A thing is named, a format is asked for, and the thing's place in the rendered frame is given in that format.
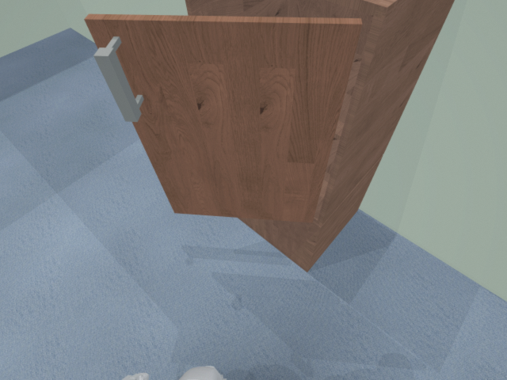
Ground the cupboard door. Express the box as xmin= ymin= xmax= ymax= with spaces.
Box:
xmin=84 ymin=14 xmax=362 ymax=223

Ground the handle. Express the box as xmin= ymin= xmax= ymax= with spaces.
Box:
xmin=93 ymin=36 xmax=144 ymax=122

